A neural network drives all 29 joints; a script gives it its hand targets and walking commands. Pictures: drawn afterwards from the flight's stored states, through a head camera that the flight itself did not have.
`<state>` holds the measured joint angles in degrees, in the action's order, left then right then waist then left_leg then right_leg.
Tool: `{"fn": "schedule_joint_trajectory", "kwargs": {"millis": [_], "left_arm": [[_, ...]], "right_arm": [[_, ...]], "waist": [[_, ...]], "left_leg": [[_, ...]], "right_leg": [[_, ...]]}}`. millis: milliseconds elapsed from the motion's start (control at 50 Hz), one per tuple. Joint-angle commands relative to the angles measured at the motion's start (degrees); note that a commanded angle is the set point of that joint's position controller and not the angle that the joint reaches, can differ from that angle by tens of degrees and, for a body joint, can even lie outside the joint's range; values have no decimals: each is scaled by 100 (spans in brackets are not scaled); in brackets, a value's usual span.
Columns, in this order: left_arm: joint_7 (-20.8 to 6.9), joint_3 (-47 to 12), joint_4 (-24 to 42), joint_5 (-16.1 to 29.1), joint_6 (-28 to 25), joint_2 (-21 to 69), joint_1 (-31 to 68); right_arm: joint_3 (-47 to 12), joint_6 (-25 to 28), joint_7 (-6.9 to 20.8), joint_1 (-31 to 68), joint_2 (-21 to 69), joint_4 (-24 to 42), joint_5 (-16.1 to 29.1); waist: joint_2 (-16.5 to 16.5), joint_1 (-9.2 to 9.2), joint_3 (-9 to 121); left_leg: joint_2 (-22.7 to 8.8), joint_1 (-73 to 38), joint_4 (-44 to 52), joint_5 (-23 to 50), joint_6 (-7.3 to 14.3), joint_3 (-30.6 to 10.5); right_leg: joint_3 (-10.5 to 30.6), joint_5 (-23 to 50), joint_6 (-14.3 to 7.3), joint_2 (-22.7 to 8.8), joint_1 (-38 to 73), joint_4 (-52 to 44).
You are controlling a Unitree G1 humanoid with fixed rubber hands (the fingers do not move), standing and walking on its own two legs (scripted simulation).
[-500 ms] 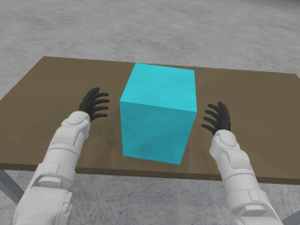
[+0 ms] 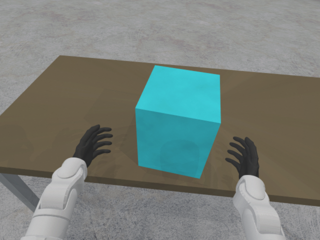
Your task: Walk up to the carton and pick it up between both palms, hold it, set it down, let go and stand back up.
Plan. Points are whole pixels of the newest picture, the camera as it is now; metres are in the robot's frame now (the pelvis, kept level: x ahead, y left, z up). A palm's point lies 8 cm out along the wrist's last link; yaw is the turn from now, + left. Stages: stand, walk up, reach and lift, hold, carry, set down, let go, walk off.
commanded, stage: set down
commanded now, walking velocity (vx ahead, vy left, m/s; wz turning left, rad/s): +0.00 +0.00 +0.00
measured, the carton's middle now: (177, 122) +0.47 -0.02 +0.04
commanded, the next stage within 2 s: let go in 1.96 s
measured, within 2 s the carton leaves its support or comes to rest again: neither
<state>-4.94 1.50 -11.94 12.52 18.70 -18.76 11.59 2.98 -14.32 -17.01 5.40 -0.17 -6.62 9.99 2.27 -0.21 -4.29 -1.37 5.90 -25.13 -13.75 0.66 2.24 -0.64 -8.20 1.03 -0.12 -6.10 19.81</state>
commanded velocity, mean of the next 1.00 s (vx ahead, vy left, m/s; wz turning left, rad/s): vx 0.00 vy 0.00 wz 0.00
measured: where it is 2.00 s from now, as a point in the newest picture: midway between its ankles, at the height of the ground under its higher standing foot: outside the picture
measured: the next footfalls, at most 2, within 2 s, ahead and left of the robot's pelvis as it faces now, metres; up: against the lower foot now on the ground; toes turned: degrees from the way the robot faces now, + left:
none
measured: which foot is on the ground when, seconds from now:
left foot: down 0.00-1.00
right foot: down 0.00-1.00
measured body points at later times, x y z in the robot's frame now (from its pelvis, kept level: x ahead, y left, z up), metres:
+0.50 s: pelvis +0.02 +0.00 +0.00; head +0.02 +0.02 +0.45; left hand +0.25 +0.22 +0.03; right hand +0.24 -0.18 +0.03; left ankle +0.01 +0.11 -0.74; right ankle +0.03 -0.13 -0.74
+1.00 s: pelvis +0.02 +0.00 +0.00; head +0.03 +0.02 +0.45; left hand +0.21 +0.22 -0.03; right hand +0.21 -0.19 -0.01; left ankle +0.01 +0.11 -0.74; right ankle +0.03 -0.13 -0.74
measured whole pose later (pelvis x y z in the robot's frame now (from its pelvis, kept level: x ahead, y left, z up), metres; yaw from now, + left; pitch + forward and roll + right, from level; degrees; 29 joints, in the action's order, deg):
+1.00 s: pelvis +0.02 +0.00 +0.00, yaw +0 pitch -7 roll -1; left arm -3.7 -3.3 -7.2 10.0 3.8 -17.1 -18.0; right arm 0.3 0.5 -9.1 -21.1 -1.8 -5.6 4.1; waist 0.6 2.5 -7.8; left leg -1.6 2.3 -24.2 -15.4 0.5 2.6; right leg 0.5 -10.1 0.6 0.3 -3.0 19.6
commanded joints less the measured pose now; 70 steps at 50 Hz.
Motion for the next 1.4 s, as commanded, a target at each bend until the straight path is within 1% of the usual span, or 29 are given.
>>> {"fn": "schedule_joint_trajectory", "kwargs": {"millis": [0,100,220,340,360,380,400,420,480,580,680,760,840,860,880,960,1020,1060,1080,1100,1160,1200,1220,1240,1260,1280,1300,1320,1380], "left_arm": [[-30,277,1533,41,-419,-780,1178],[-17,305,2025,42,-730,-705,113],[-96,338,2126,-17,-1224,-748,-1033],[-106,94,2366,82,-1593,-729,-1659],[-103,111,2532,110,-1685,-773,-1848],[-7,-137,2961,356,-1602,-947,-196],[88,-194,2826,444,-1603,-899,-866],[113,-177,2919,469,-1618,-959,-857],[102,3,2600,331,-1709,-923,-1394],[-115,234,1820,-45,-1713,-752,-2261],[-246,28,1911,-134,-1825,-481,-2565],[-113,-98,2168,-48,-1865,-598,-2279],[143,-140,2319,11,-1969,-691,-2163],[160,-193,1013,-357,-1738,-290,-2489],[139,1,1501,-259,-1783,-496,-2414],[314,-100,1513,-320,-1762,-490,-2188],[464,-235,1310,-420,-1699,-355,-2163],[436,-219,1152,-351,-1711,-378,-2208],[458,-266,773,-461,-1631,-251,-2311],[402,-207,821,-361,-1666,-400,-2245],[257,-108,748,-352,-1701,-511,-2383],[233,-78,410,-661,-1556,-274,-2600],[223,-5,452,-720,-1520,-273,-2611],[195,11,210,-802,-1457,-194,-2617],[143,134,350,-718,-1529,-361,-2515],[147,123,135,-812,-1501,-277,-2532],[92,227,238,-733,-1552,-427,-2448],[142,130,-10,-861,-1473,-226,-2453],[124,240,112,-747,-1582,-389,-2268]], "right_arm": [[-50,302,7,891,-300,1772,32],[-163,562,74,-181,-262,2126,-30],[-322,1038,137,-1325,-227,2250,-194],[-350,1337,182,-1918,-110,2290,-284],[-378,1419,187,-2114,-82,2457,-278],[-426,1317,273,-573,-317,2911,-247],[-467,1152,364,-1202,-292,2815,-210],[-427,1116,395,-1218,-300,2953,-203],[-428,1155,334,-1883,-193,2590,-253],[-463,1319,196,-2473,-150,1856,-319],[-589,1676,190,-2680,-147,1984,-373],[-380,1903,430,-2364,-278,2171,-446],[-192,1897,658,-2282,-361,2083,-507],[-223,1661,814,-2268,-552,673,-675],[-114,1730,818,-2349,-528,1292,-625],[-13,1757,982,-2125,-620,802,-634],[140,1840,1172,-1968,-811,249,-675],[80,1941,1185,-1993,-773,236,-696],[69,1939,1254,-1946,-903,-192,-742],[60,2007,1217,-1957,-798,90,-725],[-195,2125,1101,-2191,-701,79,-680],[-193,2157,1171,-2199,-997,-550,-664],[-144,2215,1197,-2180,-1068,-524,-650],[-170,2224,1224,-2179,-1088,-737,-658],[-193,2295,1182,-2209,-1008,-427,-624],[-189,2296,1200,-2157,-1095,-712,-691],[-228,2338,1136,-2156,-938,-397,-683],[-216,2318,1206,-2097,-1128,-806,-762],[-258,2458,1200,-2058,-982,-409,-784]], "waist": [[-718,10,1330],[-690,59,1379],[-599,139,1061],[-812,136,595],[-710,136,589],[-1175,-74,865],[-1057,-2,639],[-971,-21,710],[-698,39,861],[-515,213,612],[-490,184,180],[-794,131,16],[-840,147,231],[-922,241,-285],[-690,221,110],[-916,236,430],[-1055,85,639],[-741,57,654],[-772,69,568],[-530,42,610],[-325,74,511],[-595,106,329],[-518,120,371],[-513,133,175],[-301,153,275],[-360,175,157],[-134,158,109],[-305,158,72],[-48,190,283]], "left_leg": [[11,161,661,844,-266,52],[-23,-135,511,1501,-316,-11],[1,-180,390,2041,-351,-90],[-59,-98,454,1786,-378,-164],[-59,-135,440,1878,-344,-162],[-72,379,454,1316,-401,-120],[-87,507,597,1066,-298,-114],[-110,592,631,944,-258,-129],[-145,499,637,972,-170,-131],[-105,5,547,1472,-224,-179],[-80,-267,416,1839,-274,-284],[-147,-33,516,1643,-329,-210],[-228,406,748,937,-232,-145],[-261,478,897,593,-330,-234],[-259,389,975,378,-249,-154],[-294,391,976,491,-290,-119],[-278,133,881,966,-397,-134],[-184,101,783,1151,-371,-71],[-177,49,770,1264,-427,-107],[-122,70,736,1187,-361,-40],[24,-80,585,1651,-362,39],[35,-301,531,2263,-501,5],[44,-400,513,2443,-501,30],[64,-382,527,2361,-485,41],[109,-348,535,2205,-405,119],[99,-384,589,2071,-415,105],[163,-295,594,1842,-309,200],[114,-318,671,1762,-374,108],[188,-140,628,1555,-264,268]], "right_leg": [[60,353,-212,96,868,-173],[78,669,-224,104,886,-162],[178,1077,-239,69,962,-184],[232,749,-315,23,688,-262],[245,856,-301,28,728,-260],[258,463,-418,-25,565,-172],[266,401,-442,-9,575,-154],[282,380,-449,-23,648,-124],[315,600,-372,-80,925,-67],[284,942,-270,-143,1011,-259],[223,1007,-290,-62,573,-437],[195,333,-452,37,359,-442],[196,11,-490,76,660,-241],[133,-496,-517,116,495,-274],[194,-311,-436,37,760,-307],[164,-246,-421,62,902,-174],[99,-61,-418,131,713,-167],[155,122,-352,70,645,-242],[115,68,-350,118,516,-228],[175,151,-309,57,598,-293],[250,923,-197,-59,647,-292],[128,1161,-213,67,610,-290],[74,1166,-210,129,581,-323],[81,1044,-226,107,491,-381],[128,1093,-181,50,562,-402],[79,1086,-154,60,454,-375],[166,1143,-88,-30,555,-405],[80,1148,-80,19,410,-346],[158,1303,-8,-63,592,-321]]}}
